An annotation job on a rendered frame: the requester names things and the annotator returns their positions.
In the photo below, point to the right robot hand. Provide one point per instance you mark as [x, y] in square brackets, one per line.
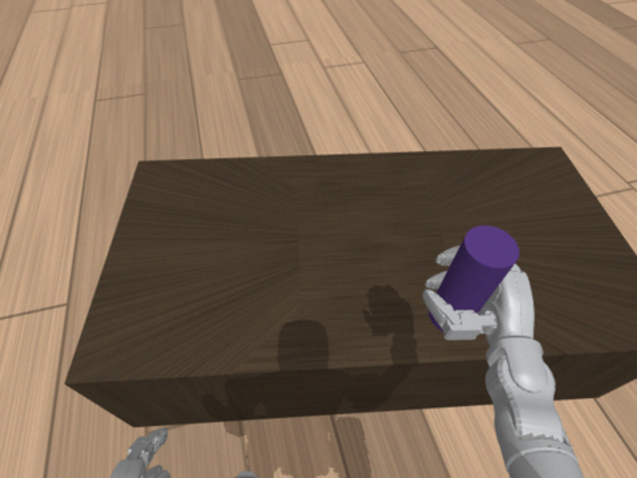
[508, 312]

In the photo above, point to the left robot hand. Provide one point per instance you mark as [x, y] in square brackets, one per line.
[140, 453]

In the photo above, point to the can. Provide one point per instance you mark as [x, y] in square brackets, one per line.
[485, 257]

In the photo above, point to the right robot arm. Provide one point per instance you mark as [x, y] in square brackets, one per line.
[528, 427]

